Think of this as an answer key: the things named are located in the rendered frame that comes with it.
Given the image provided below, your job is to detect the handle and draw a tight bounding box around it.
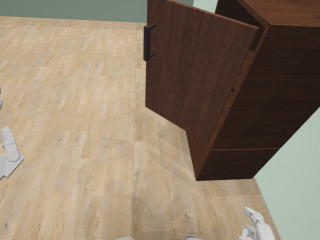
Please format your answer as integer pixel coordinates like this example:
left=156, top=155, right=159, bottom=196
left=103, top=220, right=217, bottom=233
left=143, top=24, right=156, bottom=62

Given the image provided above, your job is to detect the left robot hand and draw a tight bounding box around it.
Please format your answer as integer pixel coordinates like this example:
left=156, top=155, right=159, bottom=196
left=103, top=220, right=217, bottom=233
left=0, top=86, right=25, bottom=181

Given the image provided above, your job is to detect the cupboard door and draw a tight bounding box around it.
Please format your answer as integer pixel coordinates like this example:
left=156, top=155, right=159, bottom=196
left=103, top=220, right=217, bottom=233
left=145, top=0, right=259, bottom=144

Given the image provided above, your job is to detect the right robot hand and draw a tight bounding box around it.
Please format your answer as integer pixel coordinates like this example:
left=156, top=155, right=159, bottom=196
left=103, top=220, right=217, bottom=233
left=239, top=207, right=276, bottom=240

